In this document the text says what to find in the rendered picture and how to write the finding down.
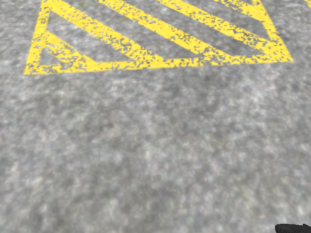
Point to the robot right hand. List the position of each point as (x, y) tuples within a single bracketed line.
[(292, 228)]

